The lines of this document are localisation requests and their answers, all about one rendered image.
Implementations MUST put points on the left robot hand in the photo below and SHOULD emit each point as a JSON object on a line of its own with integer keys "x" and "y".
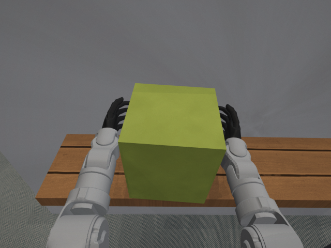
{"x": 112, "y": 118}

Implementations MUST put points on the table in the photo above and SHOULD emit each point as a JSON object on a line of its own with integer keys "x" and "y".
{"x": 296, "y": 173}

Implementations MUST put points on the robot left forearm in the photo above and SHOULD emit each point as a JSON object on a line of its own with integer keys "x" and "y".
{"x": 91, "y": 193}

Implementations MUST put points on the carton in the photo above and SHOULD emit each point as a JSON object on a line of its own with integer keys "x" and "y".
{"x": 171, "y": 142}

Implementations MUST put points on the right robot upper arm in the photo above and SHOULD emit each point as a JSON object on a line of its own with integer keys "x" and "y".
{"x": 269, "y": 236}

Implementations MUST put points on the robot right forearm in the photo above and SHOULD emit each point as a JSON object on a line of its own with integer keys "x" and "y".
{"x": 253, "y": 204}

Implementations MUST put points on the right robot hand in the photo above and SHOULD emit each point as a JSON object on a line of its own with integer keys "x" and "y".
{"x": 231, "y": 127}

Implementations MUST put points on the left robot upper arm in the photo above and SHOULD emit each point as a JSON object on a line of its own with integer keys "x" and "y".
{"x": 80, "y": 231}

